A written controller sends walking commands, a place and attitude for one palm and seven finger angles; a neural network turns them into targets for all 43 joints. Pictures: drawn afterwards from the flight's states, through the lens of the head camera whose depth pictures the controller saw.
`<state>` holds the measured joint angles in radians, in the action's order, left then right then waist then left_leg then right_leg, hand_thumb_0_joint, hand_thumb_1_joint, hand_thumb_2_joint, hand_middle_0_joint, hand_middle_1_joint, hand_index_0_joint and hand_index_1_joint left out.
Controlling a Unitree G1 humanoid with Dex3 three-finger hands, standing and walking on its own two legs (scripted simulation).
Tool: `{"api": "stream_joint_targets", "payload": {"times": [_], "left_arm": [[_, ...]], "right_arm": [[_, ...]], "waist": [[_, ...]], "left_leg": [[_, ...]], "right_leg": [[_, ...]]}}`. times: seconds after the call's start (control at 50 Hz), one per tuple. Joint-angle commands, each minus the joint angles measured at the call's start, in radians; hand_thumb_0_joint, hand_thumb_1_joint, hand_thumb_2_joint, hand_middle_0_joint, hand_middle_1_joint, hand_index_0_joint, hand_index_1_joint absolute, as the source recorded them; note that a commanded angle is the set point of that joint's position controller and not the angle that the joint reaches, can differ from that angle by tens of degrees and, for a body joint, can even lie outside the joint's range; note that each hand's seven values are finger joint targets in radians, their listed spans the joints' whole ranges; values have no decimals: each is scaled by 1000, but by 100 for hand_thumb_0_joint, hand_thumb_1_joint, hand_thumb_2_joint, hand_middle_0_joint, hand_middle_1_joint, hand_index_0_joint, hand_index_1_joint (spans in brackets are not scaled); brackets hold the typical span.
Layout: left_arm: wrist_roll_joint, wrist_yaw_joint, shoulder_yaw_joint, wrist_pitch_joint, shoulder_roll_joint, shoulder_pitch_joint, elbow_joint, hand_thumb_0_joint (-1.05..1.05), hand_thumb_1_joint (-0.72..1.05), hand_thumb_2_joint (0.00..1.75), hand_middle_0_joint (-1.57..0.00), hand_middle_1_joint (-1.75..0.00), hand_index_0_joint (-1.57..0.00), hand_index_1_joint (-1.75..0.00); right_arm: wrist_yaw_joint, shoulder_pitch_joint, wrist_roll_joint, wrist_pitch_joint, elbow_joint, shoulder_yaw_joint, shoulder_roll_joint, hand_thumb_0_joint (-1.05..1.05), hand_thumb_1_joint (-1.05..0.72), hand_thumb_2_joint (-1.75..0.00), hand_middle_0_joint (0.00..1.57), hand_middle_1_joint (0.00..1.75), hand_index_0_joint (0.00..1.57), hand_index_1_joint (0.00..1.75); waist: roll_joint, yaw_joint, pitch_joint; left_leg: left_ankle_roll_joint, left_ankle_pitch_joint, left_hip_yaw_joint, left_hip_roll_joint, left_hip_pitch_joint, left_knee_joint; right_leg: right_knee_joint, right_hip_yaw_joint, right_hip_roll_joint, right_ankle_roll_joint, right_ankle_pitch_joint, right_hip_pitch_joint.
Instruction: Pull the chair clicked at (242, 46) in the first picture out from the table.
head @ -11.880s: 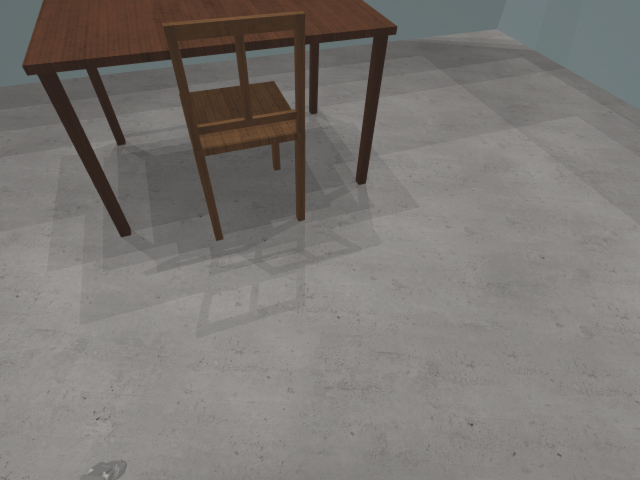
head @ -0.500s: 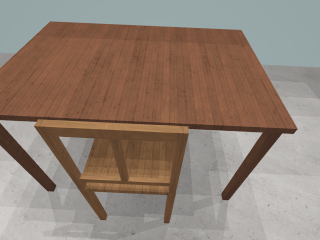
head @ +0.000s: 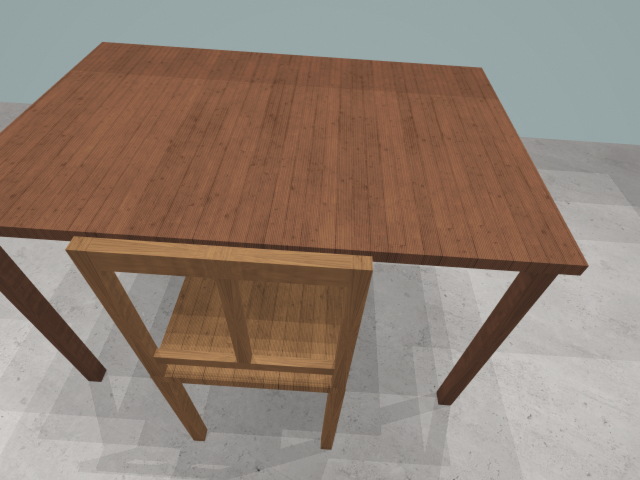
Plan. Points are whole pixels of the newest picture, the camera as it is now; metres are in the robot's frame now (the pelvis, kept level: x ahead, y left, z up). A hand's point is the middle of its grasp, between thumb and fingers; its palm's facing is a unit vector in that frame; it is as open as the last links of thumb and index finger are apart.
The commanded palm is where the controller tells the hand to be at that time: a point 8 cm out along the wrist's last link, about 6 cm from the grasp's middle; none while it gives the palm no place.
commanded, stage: look again from close up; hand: left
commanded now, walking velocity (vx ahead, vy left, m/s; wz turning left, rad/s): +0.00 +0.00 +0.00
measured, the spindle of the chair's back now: (236, 322) +0.37 +0.16 -0.09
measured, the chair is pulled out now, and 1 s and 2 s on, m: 0.00 0.00 0.00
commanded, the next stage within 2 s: none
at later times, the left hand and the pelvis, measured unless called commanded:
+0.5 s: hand out of the picture -0.01 +0.16 -0.18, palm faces +0.04 -0.99 -0.16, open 7.3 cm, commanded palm none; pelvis +0.00 +0.00 +0.00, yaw +0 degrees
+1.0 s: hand out of the picture +0.00 +0.17 -0.19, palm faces +0.04 -0.99 -0.15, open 7.3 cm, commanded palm none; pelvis +0.01 +0.01 +0.00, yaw +0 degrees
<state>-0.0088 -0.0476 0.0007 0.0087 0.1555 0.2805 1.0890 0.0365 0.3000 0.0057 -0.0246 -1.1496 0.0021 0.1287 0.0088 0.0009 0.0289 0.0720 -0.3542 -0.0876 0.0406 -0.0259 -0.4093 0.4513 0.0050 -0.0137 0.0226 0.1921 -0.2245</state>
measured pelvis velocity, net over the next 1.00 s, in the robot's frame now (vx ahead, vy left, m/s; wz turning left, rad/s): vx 0.01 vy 0.01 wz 0.00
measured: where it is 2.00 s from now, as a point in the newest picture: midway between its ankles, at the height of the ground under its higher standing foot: outside the picture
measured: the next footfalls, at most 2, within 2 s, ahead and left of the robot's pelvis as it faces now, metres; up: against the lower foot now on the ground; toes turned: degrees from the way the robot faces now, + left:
none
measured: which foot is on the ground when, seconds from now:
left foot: down 0.00-1.00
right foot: down 0.00-1.00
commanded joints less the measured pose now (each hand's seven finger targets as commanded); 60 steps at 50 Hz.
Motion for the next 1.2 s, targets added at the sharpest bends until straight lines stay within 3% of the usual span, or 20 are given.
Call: {"api": "stream_joint_targets", "payload": {"times": [0.0, 0.62, 1.18], "left_arm": [[4, 0, 4, -22, 72, 33, -38, 0, 90, 90, -20, -30, -20, -30], [4, -5, 0, -22, 38, 79, -13, 0, 90, 90, -20, -30, -20, -30], [5, -7, 2, -22, 28, 86, -5, 0, 90, 90, -20, -30, -20, -30]], "right_arm": [[5, 69, 0, -15, 14, -16, 100, 0, -90, -90, 20, 30, 20, 30], [13, 117, -3, -23, -23, -12, 58, 0, -90, -90, 20, 30, 20, 30], [21, 136, -4, -29, -36, -11, 50, 0, -90, -90, 20, 30, 20, 30]], "waist": [[-20, -4, 60], [-30, 1, 73], [-42, -1, 49]], "left_leg": [[-25, 277, 132, -161, -121, 107], [-22, 338, 133, -165, -130, 90], [-29, 506, 132, -170, -86, 78]], "right_leg": [[-45, -84, -73, -56, -155, 36], [-32, -78, -69, -54, -166, 16], [-17, -66, -72, -50, -205, 26]]}}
